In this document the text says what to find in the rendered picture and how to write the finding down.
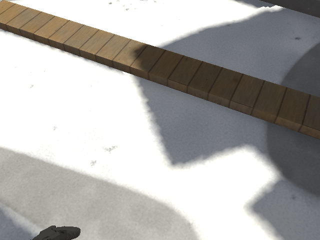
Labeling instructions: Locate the robot left hand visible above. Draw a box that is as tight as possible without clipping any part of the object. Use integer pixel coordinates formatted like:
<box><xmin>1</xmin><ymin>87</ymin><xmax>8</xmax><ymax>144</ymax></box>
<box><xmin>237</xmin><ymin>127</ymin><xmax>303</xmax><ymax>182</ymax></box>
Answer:
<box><xmin>30</xmin><ymin>225</ymin><xmax>81</xmax><ymax>240</ymax></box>

